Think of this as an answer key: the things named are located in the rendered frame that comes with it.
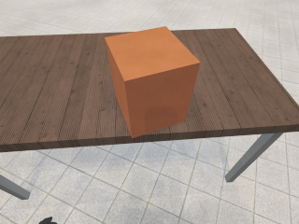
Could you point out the carton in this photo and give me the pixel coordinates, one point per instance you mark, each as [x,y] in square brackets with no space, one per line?
[153,75]

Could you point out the table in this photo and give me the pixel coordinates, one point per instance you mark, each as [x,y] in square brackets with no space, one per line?
[57,91]

